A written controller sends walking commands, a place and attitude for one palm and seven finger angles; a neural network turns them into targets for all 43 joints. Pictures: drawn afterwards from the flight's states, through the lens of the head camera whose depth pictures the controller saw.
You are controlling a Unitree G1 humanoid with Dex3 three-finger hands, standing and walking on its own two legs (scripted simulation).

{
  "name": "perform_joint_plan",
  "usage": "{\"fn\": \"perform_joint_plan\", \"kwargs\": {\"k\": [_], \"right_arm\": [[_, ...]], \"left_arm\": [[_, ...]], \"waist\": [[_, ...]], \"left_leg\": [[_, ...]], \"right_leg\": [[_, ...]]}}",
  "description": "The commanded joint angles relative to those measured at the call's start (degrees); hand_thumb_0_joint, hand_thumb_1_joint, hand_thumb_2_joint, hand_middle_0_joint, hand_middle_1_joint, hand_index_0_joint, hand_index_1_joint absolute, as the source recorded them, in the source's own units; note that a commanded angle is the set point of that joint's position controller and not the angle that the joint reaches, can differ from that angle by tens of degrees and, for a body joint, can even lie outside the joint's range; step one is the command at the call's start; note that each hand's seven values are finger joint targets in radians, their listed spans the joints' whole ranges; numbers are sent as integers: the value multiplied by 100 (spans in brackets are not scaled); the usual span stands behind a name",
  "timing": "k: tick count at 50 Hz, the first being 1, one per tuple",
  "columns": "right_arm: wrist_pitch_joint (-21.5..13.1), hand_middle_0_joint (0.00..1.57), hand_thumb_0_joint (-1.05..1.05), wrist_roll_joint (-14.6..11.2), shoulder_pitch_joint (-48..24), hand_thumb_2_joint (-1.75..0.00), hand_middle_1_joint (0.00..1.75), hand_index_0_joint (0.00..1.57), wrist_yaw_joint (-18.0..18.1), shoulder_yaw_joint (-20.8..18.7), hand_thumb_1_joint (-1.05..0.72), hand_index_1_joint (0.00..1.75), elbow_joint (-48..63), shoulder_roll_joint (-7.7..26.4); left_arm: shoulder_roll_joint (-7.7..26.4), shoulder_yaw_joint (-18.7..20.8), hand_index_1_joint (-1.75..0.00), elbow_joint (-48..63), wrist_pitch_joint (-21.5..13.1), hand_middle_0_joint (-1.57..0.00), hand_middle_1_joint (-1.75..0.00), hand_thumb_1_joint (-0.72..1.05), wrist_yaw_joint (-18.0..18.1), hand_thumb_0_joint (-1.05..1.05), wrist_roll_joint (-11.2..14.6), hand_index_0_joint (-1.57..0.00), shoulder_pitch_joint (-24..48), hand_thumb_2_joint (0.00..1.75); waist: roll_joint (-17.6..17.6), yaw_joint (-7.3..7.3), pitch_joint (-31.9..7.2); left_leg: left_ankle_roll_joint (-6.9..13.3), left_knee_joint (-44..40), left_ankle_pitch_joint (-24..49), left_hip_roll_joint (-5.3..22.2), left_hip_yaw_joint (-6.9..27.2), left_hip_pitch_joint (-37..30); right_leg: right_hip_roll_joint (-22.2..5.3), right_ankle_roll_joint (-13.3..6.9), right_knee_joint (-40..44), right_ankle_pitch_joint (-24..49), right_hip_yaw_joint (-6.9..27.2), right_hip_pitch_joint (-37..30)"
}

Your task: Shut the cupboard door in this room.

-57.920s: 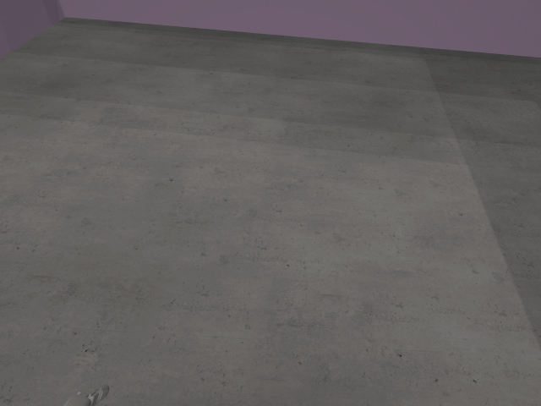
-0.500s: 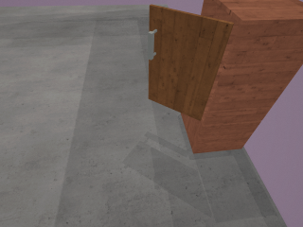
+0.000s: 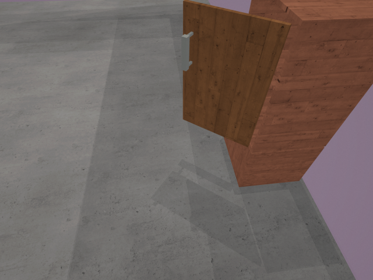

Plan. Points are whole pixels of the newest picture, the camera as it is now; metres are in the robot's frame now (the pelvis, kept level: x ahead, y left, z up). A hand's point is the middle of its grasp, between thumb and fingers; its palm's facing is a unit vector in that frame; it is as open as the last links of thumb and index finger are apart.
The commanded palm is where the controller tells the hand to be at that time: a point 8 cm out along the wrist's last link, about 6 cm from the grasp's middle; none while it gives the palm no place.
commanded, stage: look to check the result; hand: left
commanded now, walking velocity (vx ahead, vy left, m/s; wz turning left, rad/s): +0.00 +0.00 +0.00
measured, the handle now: (188, 51) +0.93 +0.05 +0.02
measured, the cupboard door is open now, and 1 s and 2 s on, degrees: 52 52 52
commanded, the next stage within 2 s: walk to a spot facing it in 0.20 s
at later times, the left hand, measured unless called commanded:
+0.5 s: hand out of the picture +0.02 +0.17 -0.18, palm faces +0.09 -0.98 -0.20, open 7.4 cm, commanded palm none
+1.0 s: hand out of the picture +0.04 +0.23 -0.16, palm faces +0.36 -0.90 -0.26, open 7.4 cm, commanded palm none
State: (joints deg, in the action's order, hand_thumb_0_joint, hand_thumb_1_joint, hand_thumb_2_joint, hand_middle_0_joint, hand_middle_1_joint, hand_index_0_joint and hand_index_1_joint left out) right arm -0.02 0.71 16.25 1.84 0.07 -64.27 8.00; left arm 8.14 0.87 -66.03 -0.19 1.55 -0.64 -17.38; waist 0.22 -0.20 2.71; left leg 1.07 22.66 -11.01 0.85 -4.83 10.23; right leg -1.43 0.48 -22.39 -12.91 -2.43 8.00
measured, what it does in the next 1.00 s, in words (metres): lifts its right foot, turning left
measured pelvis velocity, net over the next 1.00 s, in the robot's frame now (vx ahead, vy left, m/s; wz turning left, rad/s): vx -0.01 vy -0.02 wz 0.38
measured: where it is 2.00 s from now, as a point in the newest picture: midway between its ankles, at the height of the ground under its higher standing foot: outside the picture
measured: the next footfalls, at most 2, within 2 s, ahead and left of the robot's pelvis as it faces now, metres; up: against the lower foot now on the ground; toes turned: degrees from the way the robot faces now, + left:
right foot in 1.10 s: +0.09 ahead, -0.15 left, +0.00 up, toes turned +29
left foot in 1.44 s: -0.06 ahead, +0.08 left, +0.00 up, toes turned +44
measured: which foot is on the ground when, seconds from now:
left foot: down 0.00-1.00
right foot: down 0.00-0.68, up 0.70-1.00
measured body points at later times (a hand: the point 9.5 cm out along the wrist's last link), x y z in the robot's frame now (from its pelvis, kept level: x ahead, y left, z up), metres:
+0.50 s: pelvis +0.01 -0.01 +0.00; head +0.03 -0.01 +0.44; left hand +0.01 +0.22 -0.16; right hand +0.02 -0.23 -0.16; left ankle +0.02 +0.11 -0.74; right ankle -0.01 -0.12 -0.74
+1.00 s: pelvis -0.01 -0.02 +0.00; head +0.05 +0.01 +0.44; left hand +0.02 +0.28 -0.14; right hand +0.12 -0.25 -0.15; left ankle +0.01 +0.10 -0.74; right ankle +0.04 -0.17 -0.70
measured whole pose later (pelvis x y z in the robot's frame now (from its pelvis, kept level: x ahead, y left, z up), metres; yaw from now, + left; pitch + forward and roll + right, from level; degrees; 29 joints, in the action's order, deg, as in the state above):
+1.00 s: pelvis -0.01 -0.02 +0.00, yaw +22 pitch +2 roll -2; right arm 2.2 2.0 12.9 0.8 -3.4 -53.9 12.8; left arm 14.1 4.7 -51.0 2.6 0.7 -1.2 -4.9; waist 1.2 -2.2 5.5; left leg 1.7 26.4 -8.0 -3.3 8.0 20.4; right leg -1.0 3.7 -49.0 -23.8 2.0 24.0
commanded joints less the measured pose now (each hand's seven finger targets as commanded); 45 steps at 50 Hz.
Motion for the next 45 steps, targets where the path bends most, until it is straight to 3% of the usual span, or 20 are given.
{"fn": "perform_joint_plan", "kwargs": {"k": [1,16,18,21,24,26,28,30,31,32,33,34,35,36,37,39,43,45], "right_arm": [[-57,20,0,-15,375,-90,30,20,47,-116,-90,30,104,601],[-69,20,0,-6,199,-90,30,20,43,-127,-90,30,100,738],[-23,20,0,-4,242,-90,30,20,24,-92,-90,30,110,577],[39,20,0,0,194,-90,30,20,9,-161,-90,30,236,680],[103,20,0,-9,103,-90,30,20,-22,-238,-90,30,438,721],[147,20,0,9,53,-90,30,20,-47,-294,-90,30,539,673],[195,20,0,32,-72,-90,30,20,-73,-347,-90,30,713,641],[213,20,0,14,-67,-90,30,20,-120,-402,-90,30,848,675],[206,20,0,10,-7,-90,30,20,-148,-405,-90,30,876,696],[171,20,0,17,233,-90,30,20,-165,-424,-90,30,872,835],[125,20,0,73,478,-90,30,20,-142,-473,-90,30,880,1187],[122,20,0,116,737,-90,30,20,-68,-541,-90,30,806,1493],[146,20,0,126,799,-90,30,20,-22,-553,-90,30,736,1526],[137,20,0,111,600,-90,30,20,0,-555,-90,30,848,1490],[120,20,0,112,356,-90,30,20,14,-528,-90,30,978,1422],[58,20,0,98,143,-90,30,20,38,-511,-90,30,1104,1400],[71,20,0,97,62,-90,30,20,22,-569,-90,30,1202,1469],[105,20,0,108,97,-90,30,20,2,-617,-90,30,1232,1548]], "left_arm": [[574,70,-30,111,-70,-20,-30,90,56,0,-8,-20,-358,90],[726,99,-30,154,-95,-20,-30,90,44,0,-5,-20,-191,90],[617,102,-30,168,-39,-20,-30,90,60,0,4,-20,-221,90],[788,233,-30,317,15,-20,-30,90,79,0,-3,-20,-211,90],[977,361,-30,518,65,-20,-30,90,85,0,-27,-20,-134,90],[1101,445,-30,680,95,-20,-30,90,91,0,-37,-20,-30,90],[1153,496,-30,854,96,-20,-30,90,99,0,-64,-20,99,90],[1225,525,-30,1034,107,-20,-30,90,121,0,-112,-20,399,90],[1229,537,-30,1118,116,-20,-30,90,110,0,-116,-20,492,90],[1182,549,-30,1206,143,-20,-30,90,91,0,-97,-20,558,90],[898,519,-30,1293,182,-20,-30,90,53,0,-30,-20,419,90],[869,450,-30,1482,202,-20,-30,90,58,0,-12,-20,657,90],[919,471,-30,1527,255,-20,-30,90,77,0,-61,-20,841,90],[904,499,-30,1528,276,-20,-30,90,60,0,-80,-20,916,90],[961,513,-30,1539,255,-20,-30,90,28,0,-96,-20,903,90],[959,513,-30,1547,189,-20,-30,90,-34,0,-100,-20,890,90],[910,479,-30,1664,180,-20,-30,90,-51,0,-76,-20,901,90],[913,456,-30,1778,182,-20,-30,90,-50,0,-73,-20,1016,90]], "waist": [[-12,-45,177],[38,-37,101],[82,-31,195],[-24,0,109],[-294,34,80],[-577,45,21],[-986,49,-5],[-973,-66,54],[-785,-120,68],[-166,-234,-43],[1398,-271,-35],[1877,-430,-72],[1345,-417,-182],[1285,-328,-117],[950,-236,-159],[501,-132,-298],[502,-154,-643],[709,-217,-724]], "left_leg": [[81,-504,445,544,610,-142],[61,-500,672,556,602,-251],[23,-383,724,506,616,-38],[24,-23,880,456,627,256],[-7,495,759,285,567,689],[-70,1148,449,154,385,931],[-152,2068,-758,109,233,1150],[-178,2132,-1383,278,251,1134],[-166,1670,-1087,350,275,928],[-24,851,225,560,704,496],[385,81,1969,1256,2226,237],[970,-523,2464,1945,3364,-97],[984,-679,1394,1864,3301,11],[802,-795,661,1675,3187,209],[722,-732,363,1524,3015,249],[664,-639,695,1238,2718,25],[818,-513,846,1072,2654,-290],[867,-452,884,1043,2779,-347]], "right_leg": [[-406,-206,477,406,461,356],[-447,-227,555,637,466,169],[-494,-178,387,599,345,148],[-619,-210,58,673,188,68],[-891,-380,-32,610,204,31],[-1315,-619,61,502,337,43],[-1755,-936,143,975,429,88],[-2005,-1004,-114,1394,193,277],[-1938,-851,-402,1339,-18,436],[-1556,-476,-1096,897,-402,768],[-665,44,-2282,-456,-839,1364],[-146,216,-3508,-2396,-401,2026],[-194,98,-4119,-2143,233,2108],[-308,98,-4327,-1712,373,2358],[-299,146,-4410,-1344,445,2384],[-244,255,-4378,-814,476,2479],[-115,347,-3642,-877,453,2325],[-19,361,-3201,-1035,431,2194]]}}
